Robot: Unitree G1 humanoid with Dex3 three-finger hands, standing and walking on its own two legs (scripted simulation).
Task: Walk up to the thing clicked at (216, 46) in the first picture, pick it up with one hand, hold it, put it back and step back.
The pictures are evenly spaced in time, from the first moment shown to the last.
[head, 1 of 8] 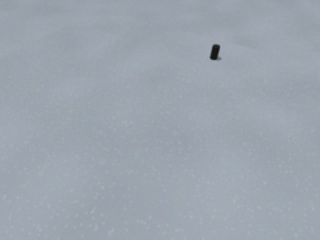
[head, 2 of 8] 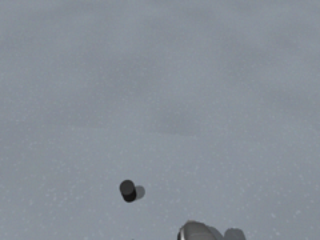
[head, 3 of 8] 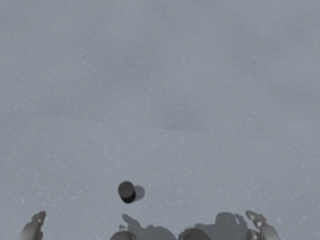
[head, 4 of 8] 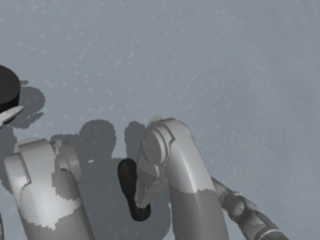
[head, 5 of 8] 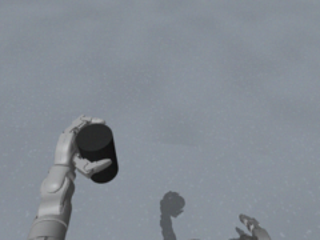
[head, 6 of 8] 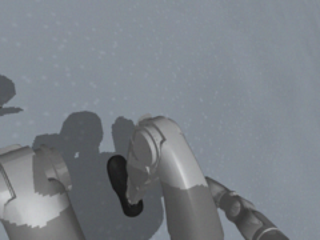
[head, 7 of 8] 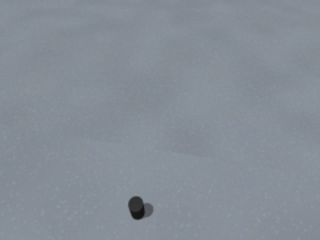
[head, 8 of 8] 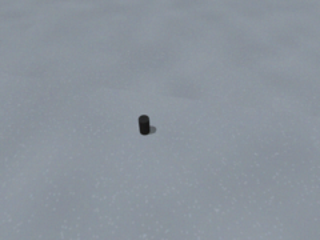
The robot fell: no
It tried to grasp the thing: yes
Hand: left
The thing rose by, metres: 0.69
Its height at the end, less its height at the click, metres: +0.00
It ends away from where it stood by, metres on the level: 0.02
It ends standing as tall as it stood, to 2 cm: yes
